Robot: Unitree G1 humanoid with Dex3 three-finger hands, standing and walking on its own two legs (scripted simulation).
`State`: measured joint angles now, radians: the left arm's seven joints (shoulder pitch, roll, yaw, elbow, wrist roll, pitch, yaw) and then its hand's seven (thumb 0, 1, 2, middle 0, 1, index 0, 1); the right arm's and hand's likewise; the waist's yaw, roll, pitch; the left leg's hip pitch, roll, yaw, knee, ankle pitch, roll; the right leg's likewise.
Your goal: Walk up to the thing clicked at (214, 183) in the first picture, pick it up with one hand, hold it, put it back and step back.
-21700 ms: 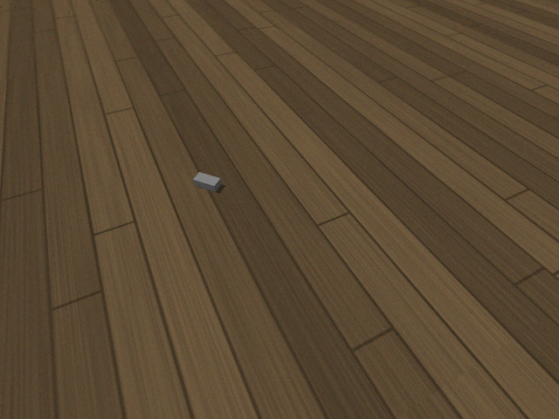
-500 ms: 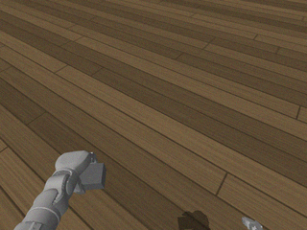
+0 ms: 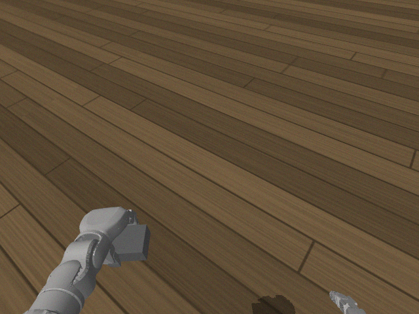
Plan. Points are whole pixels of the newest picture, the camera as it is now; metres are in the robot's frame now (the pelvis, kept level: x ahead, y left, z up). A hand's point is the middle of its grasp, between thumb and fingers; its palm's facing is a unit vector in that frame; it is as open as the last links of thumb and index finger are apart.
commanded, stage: hold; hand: left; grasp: from above
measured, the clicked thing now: (118, 243) +0.30 +0.22 -0.07
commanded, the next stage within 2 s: crouch in 1.00 s
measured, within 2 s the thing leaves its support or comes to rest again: neither
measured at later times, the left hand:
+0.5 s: hand (108, 241) +0.29 +0.22 -0.02, palm faces -0.44 -0.07 -0.89, open 9.1 cm
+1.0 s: hand (108, 240) +0.29 +0.23 -0.02, palm faces -0.44 -0.06 -0.90, open 9.0 cm
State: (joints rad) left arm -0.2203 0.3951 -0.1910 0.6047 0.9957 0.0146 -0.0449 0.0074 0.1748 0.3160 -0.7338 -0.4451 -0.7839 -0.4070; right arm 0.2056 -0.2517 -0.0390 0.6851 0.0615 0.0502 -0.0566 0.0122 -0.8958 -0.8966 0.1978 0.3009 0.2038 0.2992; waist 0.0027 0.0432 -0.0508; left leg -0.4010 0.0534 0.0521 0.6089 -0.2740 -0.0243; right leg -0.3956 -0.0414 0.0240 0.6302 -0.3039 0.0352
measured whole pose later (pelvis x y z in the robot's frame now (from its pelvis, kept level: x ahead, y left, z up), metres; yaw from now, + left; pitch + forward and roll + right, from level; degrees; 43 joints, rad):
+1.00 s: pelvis +0.00 +0.00 +0.01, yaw +0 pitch +1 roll +1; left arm -0.22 0.40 -0.20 0.58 0.99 0.01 -0.05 0.01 0.18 0.30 -0.77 -0.39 -0.82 -0.34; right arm 0.18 -0.25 -0.03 0.68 0.07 0.07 -0.07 0.01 -0.90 -0.90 0.20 0.30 0.20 0.30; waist 0.02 0.05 -0.02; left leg -0.29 0.05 0.06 0.49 -0.22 -0.02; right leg -0.29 -0.04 0.03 0.51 -0.25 0.04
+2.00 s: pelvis -0.06 +0.02 -0.22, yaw -1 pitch +34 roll -4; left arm -0.76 0.51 -0.01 1.24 1.18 -0.07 0.33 0.01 0.17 0.31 -0.77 -0.38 -0.83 -0.33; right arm 0.23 -0.23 -0.05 0.76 -0.06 -0.01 -0.01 0.01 -0.89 -0.89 0.20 0.30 0.21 0.30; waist -0.16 0.05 -0.18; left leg -1.72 0.06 -0.04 1.70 -0.58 0.00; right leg -1.65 -0.02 0.02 1.67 -0.60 0.06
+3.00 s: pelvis -0.08 +0.01 -0.42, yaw -6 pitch +34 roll -9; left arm -1.03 0.80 0.12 1.48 1.31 -0.22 0.37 0.01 0.17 0.30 -0.77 -0.38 -0.82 -0.34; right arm 0.16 -0.25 0.06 0.76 -0.15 -0.05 0.13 0.00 -0.90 -0.90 0.20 0.30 0.21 0.30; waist -0.26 -0.02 -0.03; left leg -2.32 0.04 -0.16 2.36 -0.64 -0.01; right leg -2.21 0.02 -0.02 2.28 -0.68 0.06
